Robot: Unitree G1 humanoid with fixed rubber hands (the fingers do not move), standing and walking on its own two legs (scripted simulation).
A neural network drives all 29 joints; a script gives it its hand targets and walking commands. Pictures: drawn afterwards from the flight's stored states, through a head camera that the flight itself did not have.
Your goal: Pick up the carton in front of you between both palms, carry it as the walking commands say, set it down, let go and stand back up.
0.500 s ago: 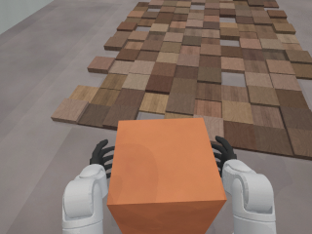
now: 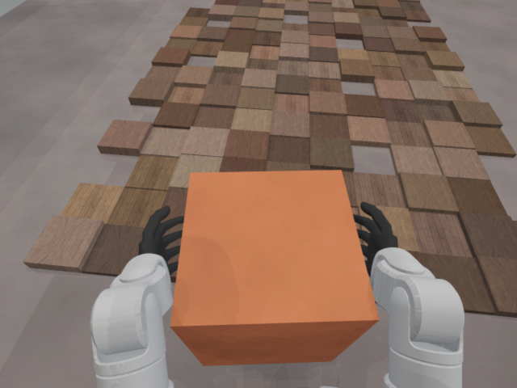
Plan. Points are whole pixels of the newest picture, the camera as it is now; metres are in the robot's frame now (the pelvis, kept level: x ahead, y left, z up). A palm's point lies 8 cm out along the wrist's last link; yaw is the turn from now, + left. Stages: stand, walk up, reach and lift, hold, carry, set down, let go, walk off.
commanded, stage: carry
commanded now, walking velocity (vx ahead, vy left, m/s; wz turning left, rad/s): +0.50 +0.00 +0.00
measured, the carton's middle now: (267, 275) +0.29 +0.00 +0.03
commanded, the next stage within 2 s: none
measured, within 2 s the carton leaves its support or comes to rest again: neither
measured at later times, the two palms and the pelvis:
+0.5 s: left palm (194, 72) +0.70 +0.12 +0.13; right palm (332, 65) +0.73 -0.17 +0.12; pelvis +0.31 -0.06 -0.01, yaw +2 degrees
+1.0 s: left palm (210, 9) +1.06 +0.11 +0.12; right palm (315, 11) +1.03 -0.19 +0.13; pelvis +0.66 -0.01 +0.00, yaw +0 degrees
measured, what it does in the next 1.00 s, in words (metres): walks ahead: right foot, then left foot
